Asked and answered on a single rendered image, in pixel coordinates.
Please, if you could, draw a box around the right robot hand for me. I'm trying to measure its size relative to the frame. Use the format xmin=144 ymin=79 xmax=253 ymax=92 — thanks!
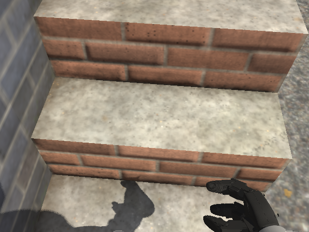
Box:
xmin=203 ymin=178 xmax=279 ymax=232

